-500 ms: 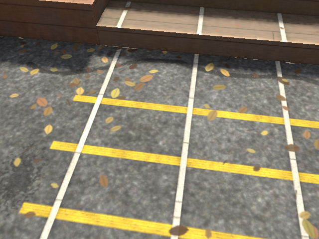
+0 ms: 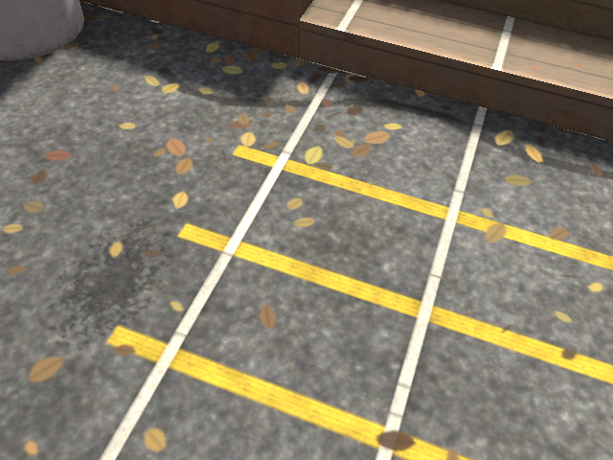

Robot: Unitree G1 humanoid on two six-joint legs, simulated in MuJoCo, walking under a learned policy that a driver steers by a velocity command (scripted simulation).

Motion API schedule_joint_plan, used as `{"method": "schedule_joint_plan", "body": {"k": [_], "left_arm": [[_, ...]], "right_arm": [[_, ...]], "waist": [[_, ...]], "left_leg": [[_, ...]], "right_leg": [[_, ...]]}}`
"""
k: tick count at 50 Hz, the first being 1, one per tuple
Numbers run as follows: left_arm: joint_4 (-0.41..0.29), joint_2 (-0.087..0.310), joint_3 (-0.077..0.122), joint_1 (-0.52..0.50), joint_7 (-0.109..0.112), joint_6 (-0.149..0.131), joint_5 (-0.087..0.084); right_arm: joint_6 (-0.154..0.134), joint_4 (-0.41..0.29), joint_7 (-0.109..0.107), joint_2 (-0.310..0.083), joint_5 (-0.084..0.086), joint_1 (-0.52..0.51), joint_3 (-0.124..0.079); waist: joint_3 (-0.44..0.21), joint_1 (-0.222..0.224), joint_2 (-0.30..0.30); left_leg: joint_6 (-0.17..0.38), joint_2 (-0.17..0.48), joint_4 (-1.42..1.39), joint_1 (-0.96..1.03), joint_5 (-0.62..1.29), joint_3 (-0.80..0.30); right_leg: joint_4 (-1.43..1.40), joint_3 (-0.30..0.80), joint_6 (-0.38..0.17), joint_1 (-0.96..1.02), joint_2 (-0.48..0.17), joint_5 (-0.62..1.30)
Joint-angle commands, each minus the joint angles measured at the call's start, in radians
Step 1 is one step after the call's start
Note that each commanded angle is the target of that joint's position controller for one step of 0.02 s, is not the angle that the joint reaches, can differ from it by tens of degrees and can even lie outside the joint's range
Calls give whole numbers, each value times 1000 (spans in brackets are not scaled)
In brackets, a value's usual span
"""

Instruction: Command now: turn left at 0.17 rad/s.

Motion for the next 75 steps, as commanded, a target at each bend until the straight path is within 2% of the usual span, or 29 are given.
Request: {"method": "schedule_joint_plan", "body": {"k": [1, 5, 7, 9, 12, 19, 20, 21, 22, 24, 26, 30, 31, 32, 33, 34, 36, 39, 40, 44, 49, 52, 53, 54, 55, 56, 58, 63, 75], "left_arm": [[-59, 54, -1, 2, -6, -10, -5], [-19, 61, -10, 100, -28, -20, 36], [-31, 100, -3, 63, -36, -25, 32], [-61, 40, -25, -37, -32, -43, 38], [-31, 56, -24, 35, -17, -52, 26], [-3, 31, -27, 127, -6, -49, 16], [13, 25, -27, 158, -11, -50, 17], [-2, 68, -15, 181, -82, -98, 4], [20, 108, 6, 229, -101, -125, 9], [39, 138, 28, 257, -88, -151, 20], [-64, 85, 9, 44, -49, -174, 41], [-53, 114, 10, 18, -13, -132, -2], [-25, 111, 15, 108, -23, -105, 24], [10, 56, 5, 210, -39, -91, 68], [-56, -68, -29, 161, -63, -108, 93], [-83, -34, -25, 36, -89, -141, 79], [-52, 52, -5, -4, -77, -157, 43], [-31, 4, -15, 34, -100, -135, 86], [-45, 79, 1, -11, -97, -133, -73], [-114, -18, -47, -207, -113, -138, -29], [-130, 76, -20, -205, -112, -125, -25], [-53, 152, 24, 67, -95, -116, -20], [-13, 192, 39, 245, -85, -110, -11], [10, 264, 49, 342, -81, -110, 9], [13, 202, 29, 327, -83, -109, -1], [2, 161, 18, 229, -80, -106, -8], [-9, 117, 0, 99, -82, -112, 4], [23, 124, -2, 81, -90, -142, 12], [97, 191, 2, 301, -70, -97, -15]], "right_arm": [[-6, -63, -3, -123, -1, -1, -22], [-6, -43, -5, -67, 14, 19, -1], [-22, -70, 3, -68, 2, 0, -6], [-18, -65, 5, -78, -3, -70, -14], [-7, -43, 10, -45, -7, -39, -9], [-23, -14, 9, -40, -1, -15, -9], [-22, 4, 10, -35, -2, 16, -9], [-78, -18, 48, -103, 33, 45, -33], [-97, -7, 53, -148, 26, 31, -51], [-100, 13, 31, -98, -17, 42, -51], [-108, 3, 18, -64, -46, 41, -43], [-121, 74, 43, -36, -36, 222, -42], [-141, 93, 48, -17, -43, 232, -37], [-161, 94, 44, -11, -54, 267, -33], [-180, 72, 23, -129, -35, 375, -49], [-195, 86, 19, -150, -54, 462, -42], [-174, 121, 47, -84, -70, 356, -20], [-144, 89, 49, 26, -47, 238, 40], [-122, 91, 41, -101, 56, 252, -6], [-91, 127, 9, -125, 28, 345, -10], [-96, 152, 12, -139, 42, 319, -26], [-76, 150, 12, -153, 31, 288, -33], [-73, 132, 11, -138, 22, 275, -25], [-83, 112, 20, -6, 14, 379, 10], [-108, 127, 30, -42, 36, 385, 8], [-124, 91, 33, -115, 63, 287, -12], [-127, 50, 21, -134, 48, 158, -14], [-73, 47, 6, -98, 24, 177, -11], [-103, -74, 56, -81, 36, -212, 19]], "waist": [[-136, -16, 203], [-93, 7, 95], [-65, -28, -239], [-21, -33, -164], [12, -20, -95], [13, 24, 77], [-14, 28, 78], [119, 15, 49], [111, 44, 22], [50, 53, -95], [30, 0, -113], [46, -58, -28], [46, -27, 11], [-6, -14, 58], [-63, -58, 248], [90, -144, 216], [88, -77, 92], [44, 24, 87], [81, 1, 62], [81, -68, 93], [98, -15, 129], [-88, 126, 156], [-200, 195, 107], [-339, 126, -166], [-410, 135, -227], [-232, 123, -154], [-73, 52, 11], [-5, -28, -27], [45, 121, -17]], "left_leg": [[172, 246, -148, 131, 149, -246], [53, 138, -56, -5, -123, -191], [-42, 16, 53, -15, -199, 0], [-47, 36, 44, 115, -69, -13], [-29, 49, -11, 177, -47, -44], [-5, 72, -99, 70, -197, -95], [-4, 61, -96, 78, -287, -85], [29, 52, -173, -29, -501, -74], [22, 36, -156, -37, -513, -47], [-35, -27, 42, -15, -236, 90], [10, 30, 317, 33, -243, -11], [35, 20, -153, 215, -128, 99], [22, 18, -226, 319, -67, 97], [40, 68, -191, 443, -86, 28], [292, 318, -259, 634, -119, -440], [409, 445, -412, 654, -258, -772], [278, 376, -366, 617, -153, -434], [181, 264, -401, 378, 23, -178], [140, 258, -361, 455, 284, -162], [132, 221, -394, 357, 284, -66], [117, 269, -365, 436, 466, -38], [60, 217, -12, 460, 875, 25], [31, 183, 258, 231, 661, 31], [-36, -6, 682, -128, -85, 22], [-32, -38, 890, -267, -356, -119], [-23, 29, 928, -368, -290, -109], [-8, 131, 818, -301, -133, -55], [-27, 203, 634, -229, -18, -51], [-46, 121, 28, -265, 201, 21]], "right_leg": [[-130, -12, -7, 107, 4, -15], [-460, 44, -79, 353, -42, 262], [-582, 256, -208, 212, -227, 159], [-603, 194, -150, 114, -152, 5], [-591, 111, -92, 82, -88, -121], [-473, 26, -90, 183, -22, -35], [-476, 20, -95, 191, -16, -110], [-567, 37, -160, 112, -41, -367], [-600, 71, -195, 150, -68, -415], [-724, 221, -274, 278, -207, -372], [-829, 329, -286, 216, -313, -228], [-666, 125, -229, 322, -171, -222], [-557, 102, -245, 299, -138, -199], [-388, 67, -246, 237, -95, -118], [-80, -14, -165, -87, 50, -150], [93, 209, -158, -404, 114, -186], [287, 184, -173, -471, 59, -20], [256, 57, -170, -296, -12, 199], [168, 24, -125, -364, -55, 214], [-212, -55, -50, -199, -18, 359], [-378, -45, -121, -66, 20, 396], [-396, -97, -193, 288, 97, 347], [-347, 42, -241, 606, -24, 337], [-430, 516, -382, 914, -285, 143], [-632, 824, -433, 923, -345, -48], [-666, 690, -378, 790, -312, -120], [-706, 443, -307, 452, -243, 34], [-804, 236, -316, 197, -165, 163], [-704, 131, -260, 469, -182, 335]]}}
Velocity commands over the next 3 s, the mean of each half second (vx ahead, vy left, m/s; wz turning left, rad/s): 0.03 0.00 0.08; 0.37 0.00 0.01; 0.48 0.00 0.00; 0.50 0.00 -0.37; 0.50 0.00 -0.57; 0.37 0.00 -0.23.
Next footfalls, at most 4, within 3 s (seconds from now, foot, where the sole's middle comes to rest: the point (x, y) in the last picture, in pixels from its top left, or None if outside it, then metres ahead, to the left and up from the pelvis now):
0.10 right None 0.03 -0.14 -0.77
1.06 right None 0.41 -0.10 -0.77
1.60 left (237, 371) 0.67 0.15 -0.77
2.12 right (360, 285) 0.91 -0.15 -0.77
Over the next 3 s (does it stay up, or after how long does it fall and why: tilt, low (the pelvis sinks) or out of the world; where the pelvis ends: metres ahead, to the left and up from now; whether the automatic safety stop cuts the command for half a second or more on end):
stays up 1.19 -0.20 0.01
